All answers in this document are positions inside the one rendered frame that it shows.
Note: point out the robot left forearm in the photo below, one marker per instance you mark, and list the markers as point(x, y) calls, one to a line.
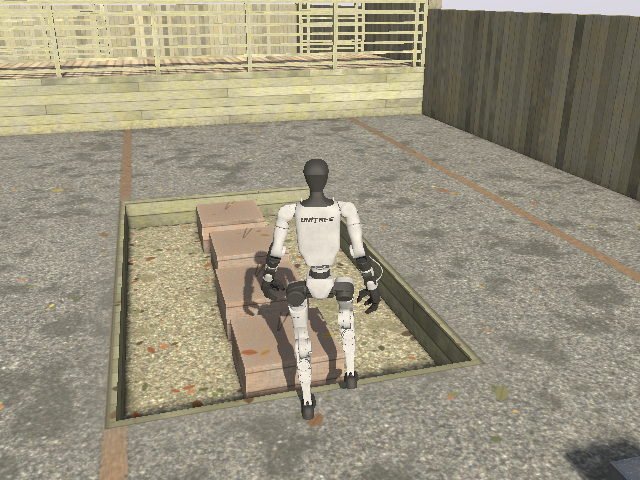
point(270, 266)

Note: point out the robot right upper arm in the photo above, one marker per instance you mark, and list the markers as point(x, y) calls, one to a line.
point(349, 211)

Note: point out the robot left thigh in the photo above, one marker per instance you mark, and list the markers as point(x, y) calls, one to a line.
point(298, 308)

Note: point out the robot right forearm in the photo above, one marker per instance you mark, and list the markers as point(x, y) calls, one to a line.
point(366, 270)

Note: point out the right robot hand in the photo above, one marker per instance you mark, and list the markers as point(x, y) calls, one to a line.
point(374, 299)

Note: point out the robot left upper arm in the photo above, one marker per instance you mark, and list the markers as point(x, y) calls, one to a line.
point(286, 213)

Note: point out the right robot shin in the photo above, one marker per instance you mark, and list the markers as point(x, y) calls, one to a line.
point(348, 344)

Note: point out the left robot hand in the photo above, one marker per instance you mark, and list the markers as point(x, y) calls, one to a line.
point(271, 285)

